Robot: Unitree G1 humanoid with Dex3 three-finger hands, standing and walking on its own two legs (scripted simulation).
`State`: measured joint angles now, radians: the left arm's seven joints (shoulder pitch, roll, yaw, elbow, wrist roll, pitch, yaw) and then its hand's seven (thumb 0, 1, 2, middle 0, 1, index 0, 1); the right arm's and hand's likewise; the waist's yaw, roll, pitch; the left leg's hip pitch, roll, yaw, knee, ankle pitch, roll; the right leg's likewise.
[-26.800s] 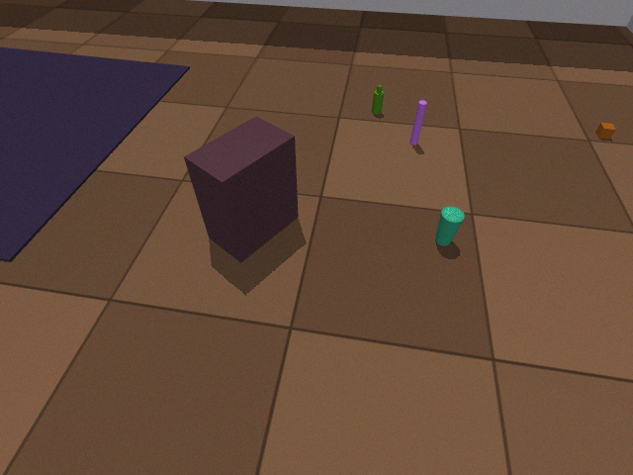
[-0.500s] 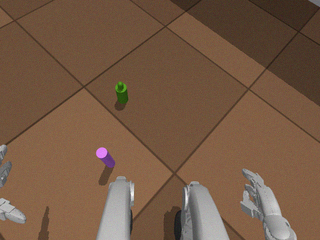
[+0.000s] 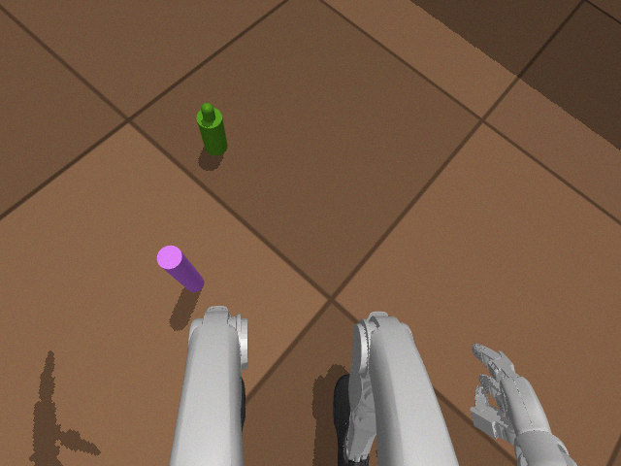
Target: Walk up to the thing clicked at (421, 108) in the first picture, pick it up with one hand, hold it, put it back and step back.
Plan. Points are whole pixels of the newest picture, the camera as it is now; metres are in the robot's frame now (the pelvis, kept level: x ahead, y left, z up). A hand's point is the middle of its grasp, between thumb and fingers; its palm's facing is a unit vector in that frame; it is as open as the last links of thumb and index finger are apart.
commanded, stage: go down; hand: left
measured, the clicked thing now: (184, 272) +0.40 +0.24 -0.36
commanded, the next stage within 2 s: approach in 1.40 s
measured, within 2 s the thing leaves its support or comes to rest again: neither
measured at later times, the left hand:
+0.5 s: hand out of the picture +0.31 +0.42 -0.06, palm faces +0.21 -0.97 -0.14, open 17.7 cm
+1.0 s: hand out of the picture +0.31 +0.43 -0.07, palm faces +0.22 -0.97 -0.12, open 17.7 cm
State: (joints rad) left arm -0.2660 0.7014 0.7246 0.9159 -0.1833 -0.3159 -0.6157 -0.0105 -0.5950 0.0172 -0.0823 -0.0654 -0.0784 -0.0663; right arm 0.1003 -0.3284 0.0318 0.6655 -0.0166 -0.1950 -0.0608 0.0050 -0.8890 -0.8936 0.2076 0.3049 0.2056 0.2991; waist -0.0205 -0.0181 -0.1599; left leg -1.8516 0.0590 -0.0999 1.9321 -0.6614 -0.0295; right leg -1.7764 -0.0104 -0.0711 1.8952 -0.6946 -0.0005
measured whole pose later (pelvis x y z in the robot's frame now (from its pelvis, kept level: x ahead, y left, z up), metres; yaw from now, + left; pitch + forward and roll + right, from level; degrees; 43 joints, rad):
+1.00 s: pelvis -0.01 +0.00 -0.07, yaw -2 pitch +32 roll -6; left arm -0.40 0.84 0.83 1.00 -0.21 -0.32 -0.73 -0.01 -0.60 0.06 -0.06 -0.03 -0.04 -0.05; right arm 0.08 -0.35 0.08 0.67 -0.03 -0.20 -0.07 0.00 -0.92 -0.91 0.21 0.30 0.21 0.30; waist -0.03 -0.03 -0.13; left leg -2.06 0.05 -0.13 2.16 -0.67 -0.03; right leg -1.97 -0.01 -0.08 2.11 -0.71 0.01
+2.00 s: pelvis -0.02 +0.01 -0.16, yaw -6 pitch +25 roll -8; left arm -0.49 0.76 0.82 1.19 -0.32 -0.71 -0.78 -0.01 -0.52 0.04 -0.08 -0.05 -0.04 -0.07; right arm -0.05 -0.36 0.20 0.69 -0.14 -0.21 -0.01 0.00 -0.90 -0.90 0.21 0.31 0.21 0.30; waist -0.09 -0.14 0.05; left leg -2.23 0.05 -0.21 2.48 -0.70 -0.04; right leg -2.13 0.03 -0.12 2.39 -0.70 0.02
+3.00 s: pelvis -0.03 +0.02 -0.21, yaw -11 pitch +12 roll -14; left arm -0.42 0.64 0.50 1.25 -0.20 -1.09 -0.22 -0.01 -0.54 0.05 -0.06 -0.06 -0.06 -0.06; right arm -0.15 -0.37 0.39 0.62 -0.30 -0.05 0.15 0.00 -0.91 -0.90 0.21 0.31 0.21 0.30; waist -0.16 -0.23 0.22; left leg -2.23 0.03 -0.35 2.67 -0.69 -0.03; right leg -2.08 0.07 -0.21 2.48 -0.65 0.06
